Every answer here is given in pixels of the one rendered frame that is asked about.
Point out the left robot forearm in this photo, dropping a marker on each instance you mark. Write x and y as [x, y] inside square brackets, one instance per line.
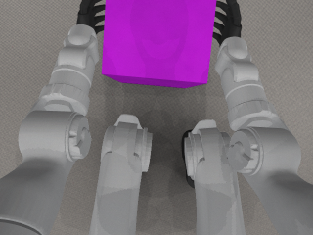
[72, 75]

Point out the right robot hand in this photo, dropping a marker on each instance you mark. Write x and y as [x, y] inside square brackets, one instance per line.
[232, 21]

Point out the robot right upper arm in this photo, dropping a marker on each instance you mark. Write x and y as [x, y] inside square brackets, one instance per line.
[269, 158]

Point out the robot left upper arm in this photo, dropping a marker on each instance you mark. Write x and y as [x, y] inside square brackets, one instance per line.
[31, 195]

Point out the right robot shin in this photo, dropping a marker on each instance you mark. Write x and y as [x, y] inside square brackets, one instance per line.
[210, 123]

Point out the right robot thigh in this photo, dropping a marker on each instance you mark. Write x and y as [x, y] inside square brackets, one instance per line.
[218, 199]

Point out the right robot forearm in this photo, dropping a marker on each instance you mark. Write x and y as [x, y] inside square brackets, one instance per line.
[243, 90]

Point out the carton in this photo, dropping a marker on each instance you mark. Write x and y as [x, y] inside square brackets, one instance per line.
[163, 43]

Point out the left robot hand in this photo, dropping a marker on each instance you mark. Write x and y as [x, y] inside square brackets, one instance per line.
[87, 12]

